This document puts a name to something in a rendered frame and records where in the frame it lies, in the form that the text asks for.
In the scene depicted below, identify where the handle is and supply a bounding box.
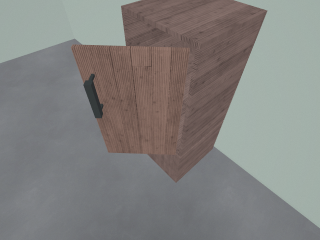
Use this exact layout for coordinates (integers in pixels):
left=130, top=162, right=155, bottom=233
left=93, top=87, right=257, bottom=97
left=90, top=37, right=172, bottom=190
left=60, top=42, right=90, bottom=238
left=83, top=73, right=104, bottom=119

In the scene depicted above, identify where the cupboard door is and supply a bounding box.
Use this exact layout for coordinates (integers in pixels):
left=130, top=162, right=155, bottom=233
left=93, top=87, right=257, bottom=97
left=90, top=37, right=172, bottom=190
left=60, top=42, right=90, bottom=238
left=71, top=44, right=190, bottom=155

